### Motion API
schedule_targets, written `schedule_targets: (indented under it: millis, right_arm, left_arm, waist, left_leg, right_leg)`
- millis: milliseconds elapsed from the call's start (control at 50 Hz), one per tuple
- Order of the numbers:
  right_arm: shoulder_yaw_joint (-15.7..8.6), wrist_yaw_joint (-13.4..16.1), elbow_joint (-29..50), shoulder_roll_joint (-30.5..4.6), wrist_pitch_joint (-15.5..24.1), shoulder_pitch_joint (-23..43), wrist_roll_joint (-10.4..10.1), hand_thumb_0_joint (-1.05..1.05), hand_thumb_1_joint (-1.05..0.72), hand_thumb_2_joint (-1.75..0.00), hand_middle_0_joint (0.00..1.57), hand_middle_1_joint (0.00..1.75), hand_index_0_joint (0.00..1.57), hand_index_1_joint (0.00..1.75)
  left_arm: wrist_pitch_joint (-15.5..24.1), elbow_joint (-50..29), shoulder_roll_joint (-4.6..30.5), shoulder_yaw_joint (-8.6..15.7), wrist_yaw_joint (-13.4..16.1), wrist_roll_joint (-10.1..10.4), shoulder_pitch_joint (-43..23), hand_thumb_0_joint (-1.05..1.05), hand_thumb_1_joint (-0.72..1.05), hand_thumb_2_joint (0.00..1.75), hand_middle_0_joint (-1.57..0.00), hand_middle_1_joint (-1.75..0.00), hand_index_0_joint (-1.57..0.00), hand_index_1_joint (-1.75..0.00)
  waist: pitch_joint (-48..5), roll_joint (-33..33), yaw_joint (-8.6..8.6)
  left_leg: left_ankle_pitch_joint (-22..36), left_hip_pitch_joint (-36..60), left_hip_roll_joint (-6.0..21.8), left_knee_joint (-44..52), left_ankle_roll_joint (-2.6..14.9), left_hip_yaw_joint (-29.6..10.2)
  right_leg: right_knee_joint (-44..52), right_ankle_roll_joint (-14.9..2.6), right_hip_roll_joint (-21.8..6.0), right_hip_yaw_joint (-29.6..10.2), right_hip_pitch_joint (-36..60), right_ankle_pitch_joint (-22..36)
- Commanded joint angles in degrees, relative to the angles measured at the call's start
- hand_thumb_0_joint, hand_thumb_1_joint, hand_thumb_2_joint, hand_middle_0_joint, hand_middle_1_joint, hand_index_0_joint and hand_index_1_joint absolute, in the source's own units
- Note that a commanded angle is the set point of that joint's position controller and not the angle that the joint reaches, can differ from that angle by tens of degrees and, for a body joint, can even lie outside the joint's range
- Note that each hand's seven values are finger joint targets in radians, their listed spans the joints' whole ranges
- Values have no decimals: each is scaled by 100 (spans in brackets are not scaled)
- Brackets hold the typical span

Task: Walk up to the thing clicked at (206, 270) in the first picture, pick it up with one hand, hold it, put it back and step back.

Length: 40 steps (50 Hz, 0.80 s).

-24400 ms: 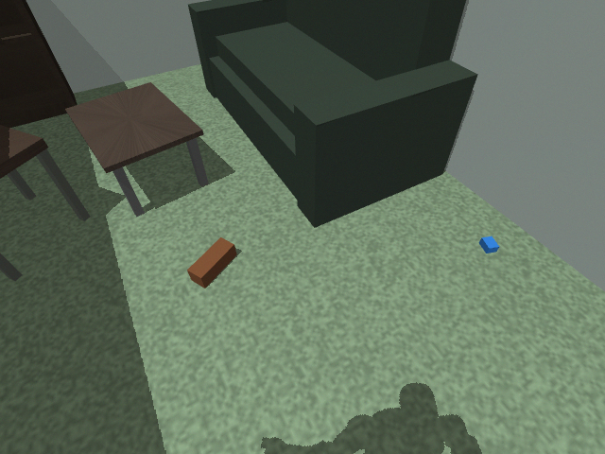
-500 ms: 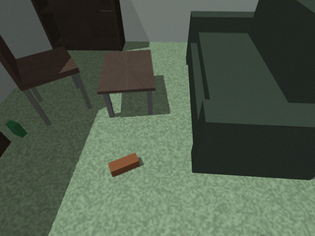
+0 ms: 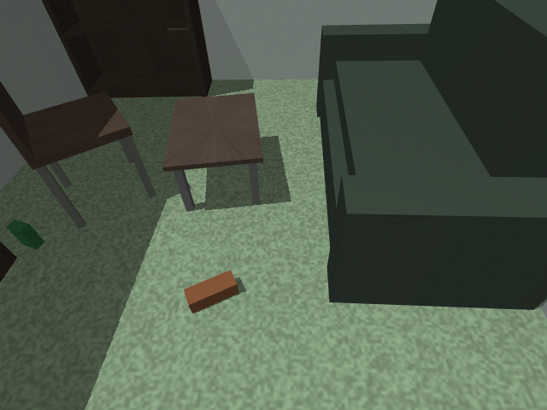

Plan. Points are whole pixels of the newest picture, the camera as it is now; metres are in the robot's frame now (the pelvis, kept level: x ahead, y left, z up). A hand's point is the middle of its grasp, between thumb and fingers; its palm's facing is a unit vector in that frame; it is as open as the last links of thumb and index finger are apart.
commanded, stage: stand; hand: left
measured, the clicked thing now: (211, 291) +0.72 +0.32 -0.74
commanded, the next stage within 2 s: walk up in 0.46 s
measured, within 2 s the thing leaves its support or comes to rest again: neither
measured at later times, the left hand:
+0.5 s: hand out of the picture +0.09 +0.26 -0.15, palm faces -0.01 -0.94 -0.34, open 7.4 cm
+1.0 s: hand out of the picture +0.15 +0.35 -0.17, palm faces -0.05 -0.94 -0.32, open 7.4 cm
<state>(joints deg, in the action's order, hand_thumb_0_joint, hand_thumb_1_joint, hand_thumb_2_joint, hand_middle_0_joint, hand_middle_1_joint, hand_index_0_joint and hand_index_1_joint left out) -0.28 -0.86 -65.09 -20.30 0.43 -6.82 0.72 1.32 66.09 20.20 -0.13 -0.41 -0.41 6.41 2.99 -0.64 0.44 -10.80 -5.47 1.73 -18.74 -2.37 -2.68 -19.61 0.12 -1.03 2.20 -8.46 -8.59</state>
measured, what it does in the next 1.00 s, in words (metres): walks ahead: left foot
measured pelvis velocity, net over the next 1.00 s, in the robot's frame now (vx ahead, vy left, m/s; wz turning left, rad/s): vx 0.12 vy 0.07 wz -0.01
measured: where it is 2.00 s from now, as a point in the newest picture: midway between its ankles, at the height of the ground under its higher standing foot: (291, 401)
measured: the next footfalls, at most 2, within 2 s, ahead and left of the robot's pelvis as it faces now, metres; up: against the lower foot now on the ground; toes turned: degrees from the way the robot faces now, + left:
left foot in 0.74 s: +0.16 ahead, +0.18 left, +0.00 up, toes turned +4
right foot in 1.24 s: +0.35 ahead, -0.09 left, +0.00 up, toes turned -6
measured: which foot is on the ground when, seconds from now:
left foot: down 0.00-0.52, up 0.54-0.72, down 0.74-1.00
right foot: down 0.00-0.76, up 0.78-1.00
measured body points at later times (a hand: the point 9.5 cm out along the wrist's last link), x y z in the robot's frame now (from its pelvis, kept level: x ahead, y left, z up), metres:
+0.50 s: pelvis +0.01 +0.00 +0.00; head +0.01 +0.00 +0.45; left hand +0.09 +0.30 -0.13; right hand +0.07 -0.30 -0.14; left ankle +0.00 +0.15 -0.74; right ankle +0.02 -0.12 -0.75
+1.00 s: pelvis +0.12 +0.07 +0.00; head +0.12 +0.10 +0.44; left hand +0.16 +0.40 -0.14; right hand +0.12 -0.25 -0.10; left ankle +0.12 +0.18 -0.75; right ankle +0.18 -0.09 -0.68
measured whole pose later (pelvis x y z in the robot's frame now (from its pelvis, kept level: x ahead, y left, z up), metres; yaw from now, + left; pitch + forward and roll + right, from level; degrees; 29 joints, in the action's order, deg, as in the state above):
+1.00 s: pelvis +0.12 +0.07 +0.00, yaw -1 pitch -4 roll +0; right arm -3.8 -2.3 -54.3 -20.5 4.1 -20.4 1.8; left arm 0.3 56.1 25.8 4.0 -3.5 -0.9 17.3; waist 4.0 4.3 -0.9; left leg -14.0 -6.9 0.8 -24.5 1.6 4.8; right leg -55.4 -0.4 -0.8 -4.9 -28.0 -15.2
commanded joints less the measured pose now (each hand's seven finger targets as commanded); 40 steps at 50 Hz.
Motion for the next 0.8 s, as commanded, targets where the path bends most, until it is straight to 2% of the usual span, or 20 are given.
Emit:
schedule_targets:
  millis: [0,40,120,280,400,420,440,460,480,500,520,540,580,640,660,700,720,740,760,780]
  right_arm:
    - [-210,72,327,-1175,98,229,-28,0,-90,-90,20,30,20,30]
    - [-199,69,316,-1179,96,131,-13,0,-90,-90,20,30,20,30]
    - [-190,79,336,-1209,128,186,-12,0,-90,-90,20,30,20,30]
    - [-177,96,323,-1202,121,77,-11,0,-90,-90,20,30,20,30]
    - [-144,120,314,-1241,145,115,-33,0,-90,-90,20,30,20,30]
    - [-141,118,291,-1202,141,93,-33,0,-90,-90,20,30,20,30]
    - [-416,11,626,-1555,185,-237,52,0,-90,-90,20,30,20,30]
    - [-456,-42,672,-1562,161,-191,103,0,-90,-90,20,30,20,30]
    - [-443,-73,775,-1476,133,-13,140,0,-90,-90,20,30,20,30]
    - [-449,-95,905,-1347,109,146,151,0,-90,-90,20,30,20,30]
    - [-474,-104,1009,-1374,120,138,190,0,-90,-90,20,30,20,30]
    - [-513,-113,1053,-1376,166,134,170,0,-90,-90,20,30,20,30]
    - [-563,-166,1137,-1329,253,169,177,0,-90,-90,20,30,20,30]
    - [-659,-278,1137,-1259,256,-430,174,0,-90,-90,20,30,20,30]
    - [-700,-278,1120,-1255,253,-721,137,0,-90,-90,20,30,20,30]
    - [-846,-227,835,-1308,270,-1610,158,0,-90,-90,20,30,20,30]
    - [-955,-153,661,-1471,278,-2244,186,0,-90,-90,20,30,20,30]
    - [-1062,-76,674,-1926,299,-2617,252,0,-90,-90,20,30,20,30]
    - [-1047,-14,1005,-2163,351,-2097,300,0,-90,-90,20,30,20,30]
    - [-1058,-7,1318,-2431,370,-1193,180,0,-90,-90,20,30,20,30]
  left_arm:
    - [102,-343,1287,240,65,-19,-256,0,90,90,-20,-30,-20,-30]
    - [90,-361,1330,248,57,-15,-361,0,90,90,-20,-30,-20,-30]
    - [96,-360,1262,247,46,2,-272,0,90,90,-20,-30,-20,-30]
    - [80,-395,1324,256,46,-1,-326,0,90,90,-20,-30,-20,-30]
    - [96,-385,1250,230,48,18,-312,0,90,90,-20,-30,-20,-30]
    - [91,-372,1266,227,51,18,-302,0,90,90,-20,-30,-20,-30]
    - [119,-663,1578,550,-63,-61,113,0,90,90,-20,-30,-20,-30]
    - [108,-557,1654,620,-89,-120,390,0,90,90,-20,-30,-20,-30]
    - [111,-546,1762,696,-101,-158,642,0,90,90,-20,-30,-20,-30]
    - [129,-617,1950,794,-101,-183,676,0,90,90,-20,-30,-20,-30]
    - [172,-791,2046,862,-84,-176,652,0,90,90,-20,-30,-20,-30]
    - [199,-871,1979,860,-81,-166,597,0,90,90,-20,-30,-20,-30]
    - [226,-937,1809,830,-90,-167,710,0,90,90,-20,-30,-20,-30]
    - [207,-1282,1827,811,-176,-180,318,0,90,90,-20,-30,-20,-30]
    - [192,-1440,1858,798,-195,-195,4,0,90,90,-20,-30,-20,-30]
    - [117,-1596,1637,737,-231,-141,-252,0,90,90,-20,-30,-20,-30]
    - [77,-1677,1395,650,-227,-168,-217,0,90,90,-20,-30,-20,-30]
    - [40,-1743,970,517,-218,-141,167,0,90,90,-20,-30,-20,-30]
    - [2,-1698,888,487,-182,-104,492,0,90,90,-20,-30,-20,-30]
    - [-27,-1578,1453,608,-132,-65,675,0,90,90,-20,-30,-20,-30]
  waist:
    - [-245,107,-23]
    - [-200,164,-59]
    - [-329,-8,17]
    - [-420,50,-22]
    - [-533,-41,-22]
    - [-485,-10,-30]
    - [-982,102,24]
    - [-477,147,178]
    - [-73,460,344]
    - [203,1120,407]
    - [519,977,433]
    - [729,709,400]
    - [569,575,376]
    - [180,911,51]
    - [157,1132,-186]
    - [-25,664,-648]
    - [-212,-1,-939]
    - [-239,-1523,-1074]
    - [-12,-1573,-762]
    - [323,-962,-436]
  left_leg:
    - [-35,-330,462,316,313,-326]
    - [-88,-414,474,322,316,-329]
    - [266,-462,527,333,314,-367]
    - [286,-379,530,322,283,-339]
    - [946,-216,583,230,285,-299]
    - [768,-181,561,278,261,-304]
    - [-1726,-297,245,-279,654,-127]
    - [-2795,-1238,208,-509,701,-197]
    - [-2864,-2146,-32,-1047,589,104]
    - [-2185,-2636,-161,-2297,477,497]
    - [-1836,-2993,177,-2708,413,177]
    - [-1539,-3070,412,-2630,418,-43]
    - [-1604,-2776,432,-2461,439,-2]
    - [-1396,-1477,269,-2010,400,284]
    - [-1098,-880,305,-1615,427,324]
    - [-77,586,-52,-1124,261,776]
    - [-270,1546,-110,-1136,272,603]
    - [-2178,1636,803,-51,519,-914]
    - [-3886,638,1955,1062,765,-3220]
    - [-4479,-362,2266,1434,1139,-3526]
  right_leg:
    - [503,-97,-659,-713,90,-290]
    - [519,-120,-677,-759,103,-502]
    - [339,-120,-664,-685,376,225]
    - [328,-137,-650,-663,347,163]
    - [187,-115,-684,-617,506,1033]
    - [242,-116,-668,-613,364,825]
    - [-39,-362,-330,-524,753,-1854]
    - [100,-525,-519,-941,702,-3159]
    - [565,-684,-863,-1577,922,-3874]
    - [1325,-1030,-1661,-2444,824,-4292]
    - [1456,-1385,-2125,-2792,702,-3905]
    - [1310,-1512,-2151,-2710,675,-3060]
    - [1195,-1380,-1755,-2118,656,-2241]
    - [1048,-1101,-1321,-1450,-223,-2495]
    - [896,-1027,-1253,-1233,-749,-2430]
    - [-169,-744,-714,-552,-1844,-2832]
    - [-1322,-622,-394,-314,-2678,-3027]
    - [-3132,-513,340,-20,-3408,-3165]
    - [-4384,-294,642,-709,-3571,-2566]
    - [-4500,-351,228,-1281,-3110,-2038]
